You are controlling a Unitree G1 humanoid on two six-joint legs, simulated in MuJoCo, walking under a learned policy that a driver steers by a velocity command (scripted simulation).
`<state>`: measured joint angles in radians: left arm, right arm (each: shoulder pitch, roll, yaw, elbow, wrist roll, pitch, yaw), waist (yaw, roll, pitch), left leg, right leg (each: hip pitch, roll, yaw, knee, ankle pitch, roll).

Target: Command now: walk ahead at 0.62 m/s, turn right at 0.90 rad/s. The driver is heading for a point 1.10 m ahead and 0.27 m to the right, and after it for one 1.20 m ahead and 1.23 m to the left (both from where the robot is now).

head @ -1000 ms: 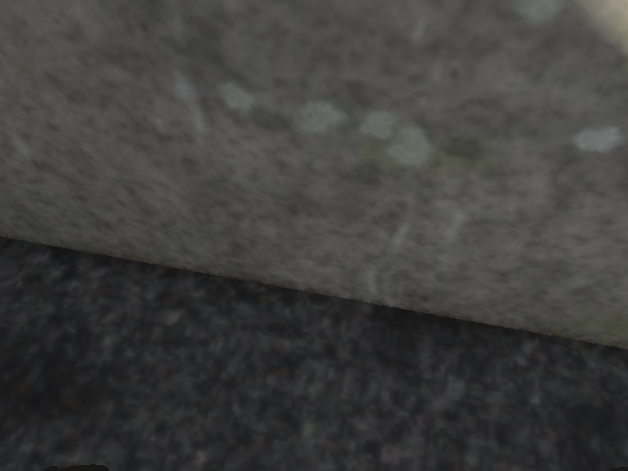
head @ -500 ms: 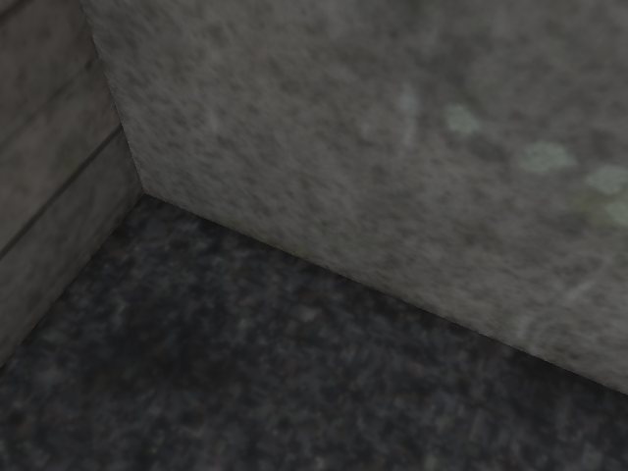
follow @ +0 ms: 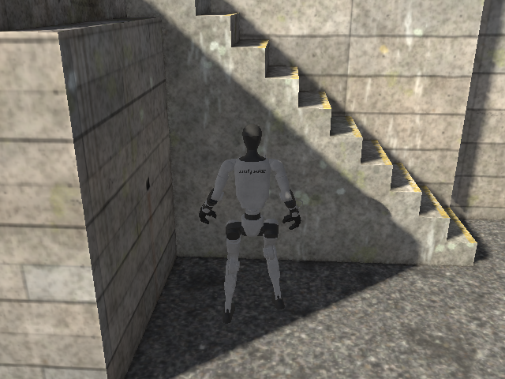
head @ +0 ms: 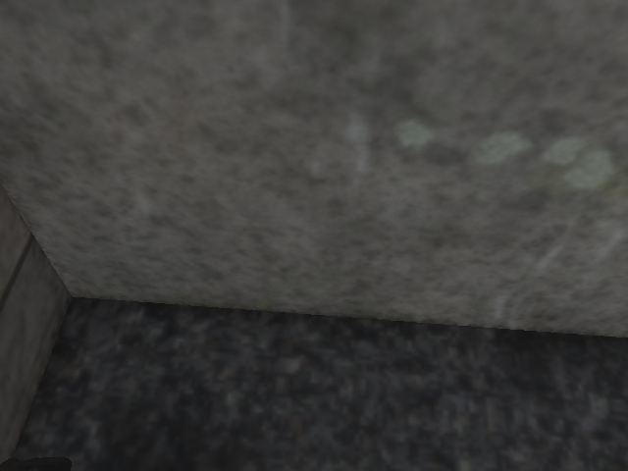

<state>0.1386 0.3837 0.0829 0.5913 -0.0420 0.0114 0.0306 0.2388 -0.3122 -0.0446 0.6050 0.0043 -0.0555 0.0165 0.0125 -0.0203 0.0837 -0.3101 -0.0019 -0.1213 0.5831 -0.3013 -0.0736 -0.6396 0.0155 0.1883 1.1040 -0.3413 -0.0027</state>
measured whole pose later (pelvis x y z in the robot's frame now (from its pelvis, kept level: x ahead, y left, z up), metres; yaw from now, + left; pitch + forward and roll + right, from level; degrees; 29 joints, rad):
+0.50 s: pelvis +0.13 -0.05 +0.00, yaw -28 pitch +3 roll +0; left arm 0.10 0.34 0.07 0.61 -0.01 -0.01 -0.02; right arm 0.16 -0.34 -0.02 0.64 -0.03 -0.07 -0.05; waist -0.01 0.02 0.14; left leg -0.54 0.03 -0.10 1.26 -0.41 -0.08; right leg -0.45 0.10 0.04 0.52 -0.12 -0.07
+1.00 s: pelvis +0.21 -0.09 +0.02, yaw -28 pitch -2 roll -4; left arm 0.13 0.33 0.07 0.65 0.05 0.05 -0.01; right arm 0.35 -0.34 -0.04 0.87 0.02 -0.06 -0.11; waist -0.04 -0.03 0.10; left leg -0.26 0.04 -0.23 0.40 -0.12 -0.05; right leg -0.36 0.11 0.15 0.90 -0.39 0.09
